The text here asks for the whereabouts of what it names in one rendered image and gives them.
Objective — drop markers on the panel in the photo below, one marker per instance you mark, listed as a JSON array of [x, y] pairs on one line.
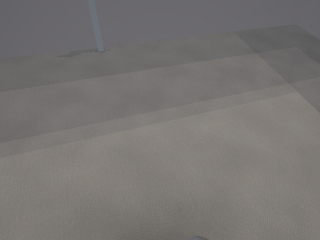
[[95, 23]]

